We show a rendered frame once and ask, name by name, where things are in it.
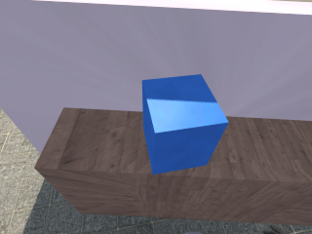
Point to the carton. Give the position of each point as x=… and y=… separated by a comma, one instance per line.
x=182, y=122

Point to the pedestal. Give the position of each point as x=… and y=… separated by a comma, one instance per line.
x=259, y=172

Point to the right robot hand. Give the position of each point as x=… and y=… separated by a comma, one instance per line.
x=274, y=230

